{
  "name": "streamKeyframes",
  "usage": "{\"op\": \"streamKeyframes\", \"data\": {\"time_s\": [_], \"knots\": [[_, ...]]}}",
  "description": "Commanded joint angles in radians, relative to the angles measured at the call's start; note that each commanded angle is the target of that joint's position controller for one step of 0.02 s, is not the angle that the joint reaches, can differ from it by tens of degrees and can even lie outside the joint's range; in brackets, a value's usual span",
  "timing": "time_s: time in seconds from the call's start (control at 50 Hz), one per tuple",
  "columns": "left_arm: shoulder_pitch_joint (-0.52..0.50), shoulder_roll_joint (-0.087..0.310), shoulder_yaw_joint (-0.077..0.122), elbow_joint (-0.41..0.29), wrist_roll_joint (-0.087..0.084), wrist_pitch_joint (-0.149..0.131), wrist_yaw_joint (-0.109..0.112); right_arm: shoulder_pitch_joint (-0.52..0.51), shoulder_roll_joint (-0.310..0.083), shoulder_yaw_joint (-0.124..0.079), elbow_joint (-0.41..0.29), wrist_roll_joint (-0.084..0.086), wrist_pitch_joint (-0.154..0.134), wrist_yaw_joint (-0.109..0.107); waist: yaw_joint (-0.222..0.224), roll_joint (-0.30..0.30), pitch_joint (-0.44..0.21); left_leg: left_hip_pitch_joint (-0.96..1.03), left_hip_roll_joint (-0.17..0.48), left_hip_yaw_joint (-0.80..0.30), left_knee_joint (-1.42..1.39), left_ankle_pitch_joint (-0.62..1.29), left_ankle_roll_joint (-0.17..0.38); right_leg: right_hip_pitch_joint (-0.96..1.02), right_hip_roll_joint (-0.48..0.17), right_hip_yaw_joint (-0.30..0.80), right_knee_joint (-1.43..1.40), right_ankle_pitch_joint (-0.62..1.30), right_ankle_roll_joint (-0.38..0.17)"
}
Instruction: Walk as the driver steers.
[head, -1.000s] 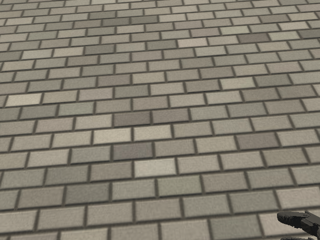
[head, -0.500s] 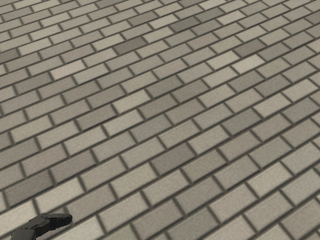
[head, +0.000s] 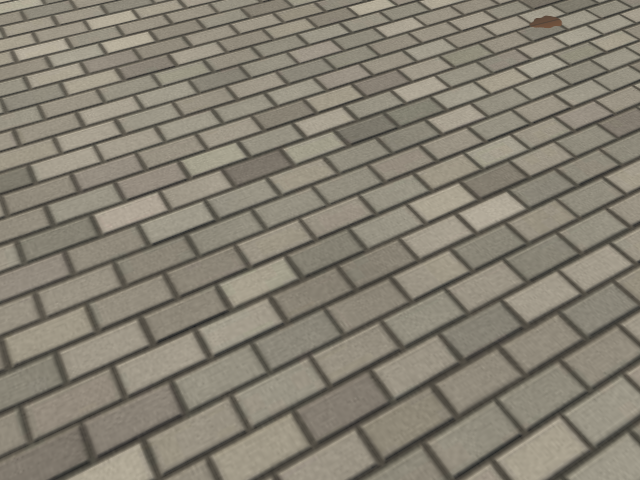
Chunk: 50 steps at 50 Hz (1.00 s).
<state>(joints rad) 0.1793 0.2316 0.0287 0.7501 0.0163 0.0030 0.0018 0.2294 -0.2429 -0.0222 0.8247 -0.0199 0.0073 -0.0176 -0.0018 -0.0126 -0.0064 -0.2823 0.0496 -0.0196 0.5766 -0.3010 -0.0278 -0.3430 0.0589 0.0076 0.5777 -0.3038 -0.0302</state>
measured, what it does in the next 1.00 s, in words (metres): walks ahead, turning left: left foot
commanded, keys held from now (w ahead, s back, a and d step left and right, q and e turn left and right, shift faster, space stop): w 0.14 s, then w+q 0.78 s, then q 0.08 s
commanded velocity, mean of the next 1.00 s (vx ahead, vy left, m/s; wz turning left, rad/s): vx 0.41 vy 0.00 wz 0.36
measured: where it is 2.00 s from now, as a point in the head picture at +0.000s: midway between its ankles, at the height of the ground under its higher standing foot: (244, 472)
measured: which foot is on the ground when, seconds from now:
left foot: down 0.00-0.14, up 0.16-0.58, down 0.60-1.00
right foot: down 0.00-0.60, up 0.62-1.00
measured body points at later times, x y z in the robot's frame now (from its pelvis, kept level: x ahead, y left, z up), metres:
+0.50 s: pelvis +0.17 +0.02 +0.00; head +0.20 +0.02 +0.45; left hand +0.11 +0.28 -0.13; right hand +0.41 -0.18 -0.10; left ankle +0.33 +0.18 -0.69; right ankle +0.03 -0.10 -0.73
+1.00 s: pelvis +0.44 +0.11 +0.01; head +0.46 +0.13 +0.46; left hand +0.55 +0.42 -0.07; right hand +0.60 -0.14 -0.10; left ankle +0.35 +0.16 -0.73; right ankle +0.68 +0.03 -0.69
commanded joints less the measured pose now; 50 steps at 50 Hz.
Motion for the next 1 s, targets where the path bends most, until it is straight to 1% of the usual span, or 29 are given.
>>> {"op": "streamKeyframes", "data": {"time_s": [0.02, 0.06, 0.1, 0.12, 0.14, 0.16, 0.18, 0.2, 0.22, 0.26, 0.3, 0.4, 0.48, 0.54, 0.56, 0.58, 0.6, 0.62, 0.64, 0.66, 0.68, 0.7, 0.72, 0.74, 0.78, 0.84, 0.9, 0.94, 1.0], "knots": [[-0.03, 0.117, 0.044, -0.064, -0.012, -0.019, 0.005, -0.01, -0.203, -0.054, -0.049, 0.019, -0.027, -0.006, -0.008, 0.264, 0.08, -0.078, 0.205, -0.309, -0.371, -0.474, 0.166, -0.036, 0.008, -0.053, 0.135, -0.101, 0.0], [-0.024, 0.091, 0.044, -0.057, -0.027, -0.044, -0.008, 0.007, -0.194, -0.054, -0.041, 0.037, -0.035, -0.014, -0.003, 0.236, 0.097, -0.031, 0.237, -0.332, -0.359, -0.394, 0.192, -0.064, -0.029, -0.036, 0.107, -0.103, -0.037], [0.022, 0.066, 0.043, -0.027, -0.034, -0.064, -0.016, -0.022, -0.182, -0.052, -0.046, 0.049, -0.035, -0.01, 0.032, 0.202, 0.089, -0.065, 0.185, -0.252, -0.317, -0.307, 0.166, 0.092, -0.023, -0.05, -0.091, -0.064, -0.068], [0.061, 0.083, 0.052, -0.004, -0.03, -0.066, -0.016, -0.026, -0.166, -0.049, -0.047, 0.046, -0.038, -0.008, 0.045, 0.174, 0.06, -0.093, 0.151, -0.209, -0.26, -0.232, 0.146, 0.192, -0.033, -0.026, -0.126, -0.002, -0.07], [0.137, 0.121, 0.064, 0.019, -0.029, -0.067, -0.012, -0.051, -0.122, -0.037, -0.06, 0.039, -0.046, -0.004, 0.068, 0.083, 0.023, -0.148, 0.095, -0.13, -0.109, -0.137, 0.11, 0.289, -0.115, 0.093, -0.186, -0.02, -0.09], [0.221, 0.202, 0.088, 0.041, -0.026, -0.068, -0.01, -0.069, -0.062, -0.022, -0.093, 0.041, -0.061, -0.002, 0.079, -0.171, 0.006, -0.349, -0.04, 0.036, 0.164, -0.101, 0.045, 0.431, -0.267, 0.379, -0.31, -0.201, -0.172], [0.275, 0.224, 0.093, 0.044, -0.021, -0.077, -0.017, -0.116, -0.119, -0.032, -0.12, 0.049, -0.076, -0.006, 0.125, -0.225, 0.041, -0.504, -0.044, -0.005, 0.365, -0.236, 0.039, 0.458, -0.422, 0.613, -0.396, -0.204, -0.275], [0.271, 0.174, 0.077, 0.05, -0.013, -0.091, -0.011, -0.11, -0.15, -0.049, -0.114, 0.065, -0.085, -0.002, 0.107, -0.135, 0.07, -0.596, -0.011, -0.09, 0.511, -0.228, 0.057, 0.482, -0.439, 0.596, -0.38, -0.158, -0.286], [0.253, 0.147, 0.069, 0.044, -0.013, -0.103, -0.006, -0.082, -0.135, -0.047, -0.094, 0.072, -0.091, 0.005, 0.087, -0.09, 0.06, -0.623, 0.003, -0.134, 0.553, -0.146, 0.082, 0.504, -0.403, 0.503, -0.374, -0.119, -0.25], [0.199, 0.126, 0.06, 0.044, -0.015, -0.108, -0.002, -0.088, -0.122, -0.051, -0.084, 0.06, -0.094, 0.018, 0.061, -0.06, 0.068, -0.641, 0.035, -0.151, 0.513, 0.003, 0.097, 0.501, -0.359, 0.323, -0.396, 0.06, -0.178], [0.187, 0.101, 0.051, 0.047, -0.006, -0.103, -0.001, -0.087, -0.097, -0.048, -0.079, 0.057, -0.086, 0.035, 0.054, -0.073, 0.049, -0.572, 0.033, -0.109, 0.459, 0.096, 0.076, 0.456, -0.304, 0.164, -0.409, 0.262, -0.14], [0.183, 0.161, 0.059, 0.07, -0.009, -0.099, 0.014, -0.211, -0.04, -0.021, -0.15, 0.044, -0.072, 0.055, 0.081, -0.057, 0.087, -0.437, 0.028, 0.001, 0.183, 0.306, 0.024, 0.316, -0.266, -0.043, -0.457, 0.352, -0.126], [0.224, 0.186, 0.065, 0.105, -0.025, -0.091, 0.015, -0.285, -0.054, -0.019, -0.205, 0.047, -0.069, 0.075, 0.09, -0.053, 0.123, -0.388, 0.013, 0.05, 0.061, 0.314, 0.065, 0.359, -0.308, -0.107, -0.441, 0.411, -0.114], [0.199, 0.22, 0.075, 0.103, -0.029, -0.074, 0.021, -0.248, -0.097, -0.041, -0.226, 0.044, -0.065, 0.089, 0.031, -0.081, 0.066, -0.284, -0.05, 0.11, 0.044, 0.209, 0.128, 0.44, -0.331, -0.162, -0.285, 0.847, -0.08], [0.189, 0.234, 0.079, 0.098, -0.028, -0.065, 0.026, -0.166, -0.125, -0.058, -0.212, 0.044, -0.06, 0.089, -0.019, -0.098, 0.011, -0.179, -0.087, 0.133, 0.053, 0.168, 0.152, 0.444, -0.327, -0.18, -0.163, 1.004, -0.068], [0.172, 0.239, 0.079, 0.092, -0.027, -0.056, 0.032, -0.019, -0.169, -0.085, -0.177, 0.047, -0.055, 0.083, -0.102, -0.087, -0.069, 0.024, -0.125, 0.14, 0.019, 0.185, 0.184, 0.381, -0.304, -0.202, 0.029, 1.051, -0.044], [0.173, 0.231, 0.073, 0.076, -0.02, -0.059, 0.038, 0.144, -0.231, -0.117, -0.139, 0.049, -0.045, 0.063, -0.179, -0.032, -0.147, 0.318, -0.088, 0.029, 0.003, 0.175, 0.225, 0.165, -0.267, -0.2, 0.294, 0.863, -0.008], [0.281, 0.072, 0.023, 0.025, 0.012, -0.081, 0.018, 0.163, -0.338, -0.134, -0.138, 0.052, -0.044, 0.05, -0.071, 0.26, -0.258, 0.685, 0.203, -0.528, -0.064, 0.005, 0.408, -0.285, -0.079, -0.162, 0.712, -0.104, 0.058], [0.203, 0.134, 0.027, 0.011, -0.019, -0.126, 0.0, 0.192, -0.276, -0.113, -0.163, 0.046, -0.052, 0.047, -0.123, 0.181, -0.412, 0.737, 0.294, -0.868, -0.267, -0.189, 0.469, -0.399, -0.017, 0.085, 0.862, -0.272, 0.049], [0.083, 0.195, 0.047, -0.028, -0.061, -0.148, -0.007, 0.15, -0.226, -0.098, -0.153, 0.032, -0.062, 0.047, -0.138, 0.139, -0.247, 0.631, 0.259, -0.723, -0.307, -0.152, 0.399, -0.492, -0.075, 0.107, 0.86, -0.175, 0.025], [0.05, 0.185, 0.04, -0.047, -0.059, -0.16, -0.002, 0.084, -0.203, -0.091, -0.162, 0.034, -0.07, 0.046, -0.092, 0.063, -0.14, 0.464, 0.218, -0.592, -0.313, -0.064, 0.363, -0.471, -0.12, 0.096, 0.777, -0.082, 0.01], [0.049, 0.18, 0.043, -0.037, -0.034, -0.16, 0.007, 0.01, -0.176, -0.082, -0.177, 0.031, -0.075, 0.046, -0.041, 0.008, -0.073, 0.302, 0.176, -0.491, -0.323, 0.058, 0.338, -0.405, -0.154, 0.091, 0.688, -0.033, 0.014], [0.077, 0.187, 0.051, -0.032, -0.018, -0.148, 0.011, -0.035, -0.155, -0.075, -0.195, 0.018, -0.079, 0.045, 0.003, 0.028, -0.054, 0.192, 0.14, -0.421, -0.341, 0.147, 0.328, -0.323, -0.18, 0.102, 0.635, 0.0, 0.018], [0.094, 0.185, 0.054, -0.033, -0.012, -0.133, 0.011, -0.055, -0.15, -0.074, -0.206, 0.015, -0.08, 0.044, 0.026, 0.044, -0.043, 0.124, 0.12, -0.395, -0.362, 0.182, 0.328, -0.279, -0.187, 0.1, 0.603, 0.013, 0.028], [0.096, 0.161, 0.051, -0.041, 0.001, -0.109, 0.013, -0.046, -0.156, -0.076, -0.202, 0.026, -0.086, 0.039, 0.038, 0.046, -0.025, 0.032, 0.099, -0.33, -0.381, 0.263, 0.337, -0.255, -0.186, 0.076, 0.526, 0.043, 0.06], [-0.024, 0.132, 0.04, -0.086, 0.008, -0.101, 0.018, 0.007, -0.189, -0.086, -0.185, 0.031, -0.085, 0.02, 0.003, 0.046, 0.016, -0.028, 0.055, -0.264, -0.384, 0.278, 0.312, -0.279, -0.163, 0.059, 0.322, 0.218, 0.095], [-0.146, 0.105, 0.027, -0.116, 0.0, -0.111, 0.008, 0.061, -0.199, -0.089, -0.167, 0.041, -0.073, 0.009, -0.049, 0.069, 0.019, -0.039, 0.017, -0.238, -0.355, 0.213, 0.261, -0.207, -0.11, 0.051, 0.084, 0.392, 0.099], [-0.205, 0.113, 0.028, -0.135, -0.008, -0.117, 0.0, 0.099, -0.207, -0.092, -0.151, 0.045, -0.065, 0.006, -0.071, 0.079, 0.025, -0.018, 0.022, -0.265, -0.32, 0.226, 0.248, -0.172, -0.079, 0.052, 0.007, 0.421, 0.098], [-0.222, 0.148, 0.041, -0.151, -0.006, -0.128, -0.015, 0.136, -0.196, -0.093, -0.139, 0.046, -0.037, -0.006, -0.066, 0.106, -0.011, 0.099, 0.031, -0.335, -0.171, 0.368, 0.216, -0.145, -0.035, 0.07, -0.082, 0.354, 0.078]]}}
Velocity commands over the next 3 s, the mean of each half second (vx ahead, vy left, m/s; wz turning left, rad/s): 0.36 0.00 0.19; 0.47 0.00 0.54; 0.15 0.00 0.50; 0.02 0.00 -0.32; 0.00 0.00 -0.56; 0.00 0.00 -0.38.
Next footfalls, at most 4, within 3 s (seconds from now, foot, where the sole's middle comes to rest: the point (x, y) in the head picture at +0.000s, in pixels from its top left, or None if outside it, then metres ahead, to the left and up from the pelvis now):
0.60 left None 0.38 0.17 -0.77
1.08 right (285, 401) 0.71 0.09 -0.77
1.50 left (181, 478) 0.53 0.29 -0.77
1.90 right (281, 426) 0.65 0.10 -0.77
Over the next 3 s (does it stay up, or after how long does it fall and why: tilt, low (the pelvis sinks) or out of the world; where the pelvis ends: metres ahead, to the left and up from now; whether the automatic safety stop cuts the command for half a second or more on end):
stays up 0.57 0.15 0.01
